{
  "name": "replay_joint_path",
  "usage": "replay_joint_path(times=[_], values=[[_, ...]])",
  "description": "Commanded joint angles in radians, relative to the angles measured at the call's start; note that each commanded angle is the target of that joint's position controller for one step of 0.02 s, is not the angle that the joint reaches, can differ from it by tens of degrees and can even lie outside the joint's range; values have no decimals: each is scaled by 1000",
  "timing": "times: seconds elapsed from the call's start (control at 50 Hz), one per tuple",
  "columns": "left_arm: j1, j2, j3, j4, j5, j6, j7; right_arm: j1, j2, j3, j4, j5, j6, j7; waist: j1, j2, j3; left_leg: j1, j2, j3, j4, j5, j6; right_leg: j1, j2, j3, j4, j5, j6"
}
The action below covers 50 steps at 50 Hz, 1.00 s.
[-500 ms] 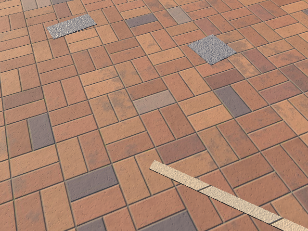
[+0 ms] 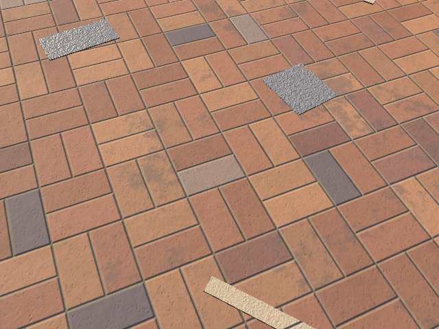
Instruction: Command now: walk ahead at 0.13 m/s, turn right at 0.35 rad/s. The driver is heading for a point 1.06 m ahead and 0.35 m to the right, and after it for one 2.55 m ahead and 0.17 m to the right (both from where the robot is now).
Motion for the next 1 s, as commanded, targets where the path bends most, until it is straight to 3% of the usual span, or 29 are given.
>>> replay_joint_path(times=[0.02, 0.08, 0.16, 0.26, 0.3, 0.32, 0.34, 0.36, 0.38, 0.4, 0.42, 0.44, 0.46, 0.48, 0.5, 0.56, 0.6, 0.7, 0.76, 0.8, 0.82, 0.84, 0.86, 0.88, 0.9, 0.94, 1.0], values=[[102, 70, 31, -30, 30, 39, -11, 90, -103, -25, -25, 0, 10, -27, -11, 124, -147, 143, 285, -179, -202, 480, 148, -71, -60, 13, 80, 68, 28], [100, 55, 36, -47, 25, 72, -13, 64, -121, -32, -39, -10, 11, -28, 13, 116, -160, 77, 286, -118, -234, 298, 169, -64, -60, -7, 40, 100, 40], [-4, 60, 33, -105, 31, 96, -27, 55, -141, -41, -42, -14, 26, -28, -10, 154, -138, 61, 289, -80, -270, -15, 153, -71, -86, -35, -147, 156, 36], [-65, 80, 36, -166, 21, 99, -44, 77, -187, -62, -41, -17, 55, -17, -43, 145, -156, 104, 342, -71, -230, -132, 134, -8, -69, -82, -305, 97, 9], [-43, 79, 37, -177, 16, 92, -47, 67, -206, -71, -43, -13, 66, -16, -28, 132, -154, 94, 345, -48, -181, -162, 93, 64, -56, -98, -430, 122, -15], [-7, 82, 39, -170, 17, 84, -46, 72, -207, -75, -41, -11, 73, -15, -12, 98, -150, 57, 328, -16, -122, -170, 47, 138, -42, -91, -539, 175, -33], [21, 112, 46, -164, 22, 72, -42, 107, -185, -77, -29, -15, 85, -9, -4, -13, -119, 6, 274, 39, 18, -225, -21, 172, -84, 24, -709, 211, -56], [0, 238, 71, -196, 28, 63, -30, 141, -96, -59, -62, -9, 95, -2, -30, -304, -85, -206, 108, 136, 289, -458, -116, 198, -361, 441, -877, 267, -135], [36, 299, 91, -188, 30, 61, -16, 19, -125, -60, -103, -14, 109, -15, 19, -235, -6, -244, 23, -30, 445, -500, -124, 57, -422, 508, -893, 451, -234], [19, 254, 83, -179, 28, 59, -5, 10, -120, -59, -107, -5, 115, -14, -15, -140, -12, -226, 37, -99, 521, -417, -121, 54, -357, 403, -861, 474, -231], [-42, 220, 74, -189, 20, 58, -2, 37, -120, -60, -94, 3, 110, -11, -50, -113, -13, -219, 37, -121, 527, -325, -111, 50, -290, 323, -848, 445, -198], [-107, 208, 70, -214, 18, 60, -4, 57, -132, -65, -81, -3, 100, -9, -70, -111, -43, -223, 28, -129, 537, -266, -100, 91, -237, 282, -837, 449, -173], [-131, 184, 64, -231, 11, 57, -5, 81, -148, -70, -67, -19, 95, -5, -71, -114, -77, -222, 19, -123, 570, -236, -96, 132, -217, 258, -814, 554, -175], [-121, 168, 59, -235, 6, 53, -9, 92, -150, -73, -64, -23, 93, -1, -68, -90, -121, -211, 12, -128, 596, -232, -98, 171, -211, 251, -794, 644, -182], [-88, 167, 60, -230, 2, 48, -13, 93, -145, -72, -69, -23, 91, 4, -59, -65, -159, -210, 15, -133, 591, -224, -103, 207, -207, 263, -803, 563, -189], [-16, 179, 66, -215, 7, 44, -17, 23, -142, -69, -100, -22, 92, 18, -13, -96, -120, -281, 23, -142, 477, -214, -117, 273, -207, 374, -894, 90, -210], [14, 191, 69, -209, 13, 39, -17, -11, -148, -68, -115, -21, 86, 22, 7, -107, -88, -288, 17, -146, 392, -221, -125, 287, -217, 423, -919, 24, -223], [27, 224, 79, -207, 20, 21, -25, -33, -140, -56, -139, -15, 52, 25, 17, -95, -83, -170, -8, -150, 222, -268, -108, 226, -199, 464, -886, 21, -242], [-18, 221, 79, -221, 21, 16, -35, 19, -139, -50, -140, -5, 34, 22, -18, -99, -85, 5, -32, -131, 104, -273, -75, 103, -177, 472, -860, 8, -222], [-76, 197, 72, -229, 13, 13, -34, 155, -119, -46, -99, -4, 16, 9, -105, -47, -83, 295, -43, -103, -95, -130, -48, -81, -108, 422, -774, -14, -164], [-85, 146, 57, -236, 11, 4, -29, 235, -159, -54, -79, -14, 4, -3, -139, 37, -102, 457, 41, -198, -147, -199, -35, -214, -42, 361, -648, -54, -117], [-98, 47, 27, -267, 1, -10, -30, 323, -257, -68, -78, -35, -5, -13, -164, 249, -147, 538, 302, -560, -320, -547, 24, -328, 87, 184, -344, -66, -61], [-107, 112, 38, -279, 19, -16, -27, 311, -333, -92, -62, -40, -2, -9, -134, 237, -47, 429, 406, -818, -401, -718, 111, -451, 107, 143, -197, -40, -63], [-100, 153, 47, -266, 33, -20, -33, 255, -268, -81, -72, -27, -2, -2, -89, 134, 26, 369, 381, -764, -388, -714, 133, -466, 41, 188, -119, 47, -69], [-78, 158, 49, -241, 33, -23, -47, 202, -210, -67, -82, -11, -7, 6, -58, 103, 41, 344, 314, -649, -380, -624, 108, -446, 20, 181, -108, 122, -58], [-63, 153, 48, -217, 42, -21, -65, 182, -170, -54, -81, -7, -20, 9, -45, 139, 4, 350, 223, -462, -385, -373, 72, -402, 3, 134, -99, 228, -26], [-129, 126, 34, -235, 46, -14, -74, 253, -156, -52, -39, 0, -37, 19, -60, 130, -23, 379, 188, -338, -372, -80, 90, -419, -28, 74, -98, 314, 9]])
